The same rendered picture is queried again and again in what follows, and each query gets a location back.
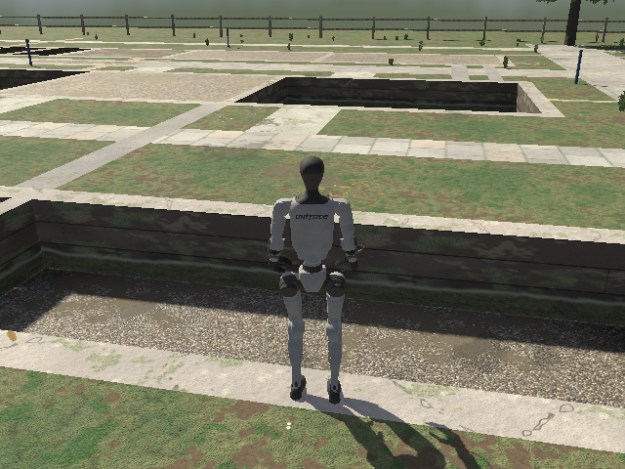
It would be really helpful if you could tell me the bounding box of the robot right hand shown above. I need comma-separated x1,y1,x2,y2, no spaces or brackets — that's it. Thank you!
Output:
335,257,358,274

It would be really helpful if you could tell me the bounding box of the robot left hand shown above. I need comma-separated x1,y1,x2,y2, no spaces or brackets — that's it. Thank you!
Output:
269,256,292,273

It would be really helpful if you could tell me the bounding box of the right robot upper arm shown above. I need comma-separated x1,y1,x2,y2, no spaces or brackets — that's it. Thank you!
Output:
333,198,355,251

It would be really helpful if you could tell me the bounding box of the left robot upper arm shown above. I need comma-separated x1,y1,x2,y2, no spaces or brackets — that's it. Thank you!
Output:
270,198,292,251

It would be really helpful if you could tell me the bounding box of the robot torso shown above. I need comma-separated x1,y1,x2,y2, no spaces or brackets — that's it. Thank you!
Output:
289,194,335,292

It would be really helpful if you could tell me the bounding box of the robot left forearm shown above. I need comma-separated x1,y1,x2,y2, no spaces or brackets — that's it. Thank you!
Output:
268,237,281,262

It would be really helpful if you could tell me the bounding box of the left robot shin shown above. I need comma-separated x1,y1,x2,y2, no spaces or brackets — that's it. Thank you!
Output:
288,320,303,387

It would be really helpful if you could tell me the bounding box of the robot right forearm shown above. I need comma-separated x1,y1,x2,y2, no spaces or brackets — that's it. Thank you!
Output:
345,237,357,262

